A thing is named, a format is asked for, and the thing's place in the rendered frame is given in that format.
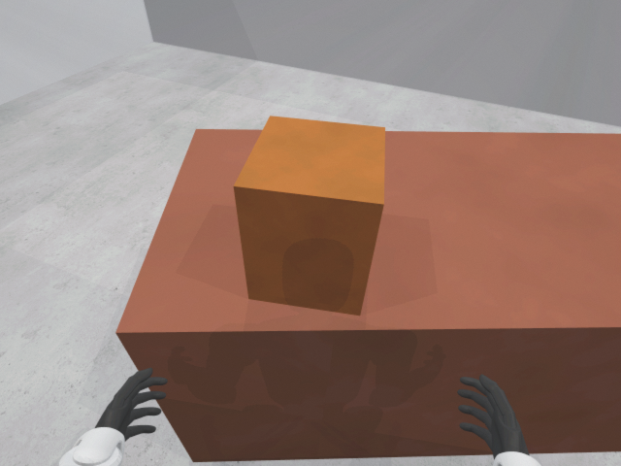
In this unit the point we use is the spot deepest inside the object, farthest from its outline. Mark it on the pedestal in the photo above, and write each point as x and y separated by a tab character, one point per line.
497	253

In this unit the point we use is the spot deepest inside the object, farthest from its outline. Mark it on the carton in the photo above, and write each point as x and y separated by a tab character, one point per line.
309	203

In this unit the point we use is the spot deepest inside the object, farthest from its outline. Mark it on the robot right hand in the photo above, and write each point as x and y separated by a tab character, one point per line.
504	432

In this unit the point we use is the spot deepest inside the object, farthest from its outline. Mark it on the robot left hand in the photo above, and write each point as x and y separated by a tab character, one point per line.
120	412

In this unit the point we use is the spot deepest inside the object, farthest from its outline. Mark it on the robot left forearm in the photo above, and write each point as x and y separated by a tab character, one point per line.
102	446

